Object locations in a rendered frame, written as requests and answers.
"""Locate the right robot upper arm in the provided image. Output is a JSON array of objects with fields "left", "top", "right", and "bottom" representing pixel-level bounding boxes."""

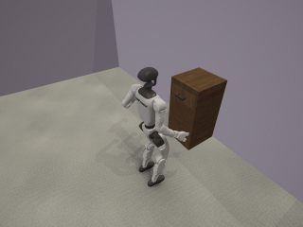
[{"left": 153, "top": 97, "right": 167, "bottom": 133}]

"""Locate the cabinet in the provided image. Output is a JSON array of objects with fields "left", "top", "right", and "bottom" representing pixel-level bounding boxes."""
[{"left": 168, "top": 67, "right": 227, "bottom": 150}]

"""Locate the right robot hand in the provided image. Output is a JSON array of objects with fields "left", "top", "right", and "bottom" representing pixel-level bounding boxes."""
[{"left": 177, "top": 131, "right": 189, "bottom": 142}]

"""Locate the left robot foot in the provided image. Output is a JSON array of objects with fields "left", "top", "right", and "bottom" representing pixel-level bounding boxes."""
[{"left": 139, "top": 161, "right": 154, "bottom": 173}]

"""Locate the right robot forearm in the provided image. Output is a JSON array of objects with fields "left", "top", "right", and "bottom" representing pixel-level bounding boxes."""
[{"left": 160, "top": 126, "right": 180, "bottom": 139}]

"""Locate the left robot upper arm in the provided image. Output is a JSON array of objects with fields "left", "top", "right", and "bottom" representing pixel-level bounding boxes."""
[{"left": 121, "top": 84, "right": 142, "bottom": 109}]

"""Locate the right robot thigh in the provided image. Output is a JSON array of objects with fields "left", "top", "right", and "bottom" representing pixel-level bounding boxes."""
[{"left": 151, "top": 132, "right": 169, "bottom": 164}]

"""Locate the drawer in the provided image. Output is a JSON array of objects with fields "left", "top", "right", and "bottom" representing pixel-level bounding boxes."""
[{"left": 171, "top": 83, "right": 197, "bottom": 110}]

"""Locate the handle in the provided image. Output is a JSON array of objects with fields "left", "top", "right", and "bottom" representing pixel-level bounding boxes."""
[{"left": 175, "top": 94, "right": 187, "bottom": 101}]

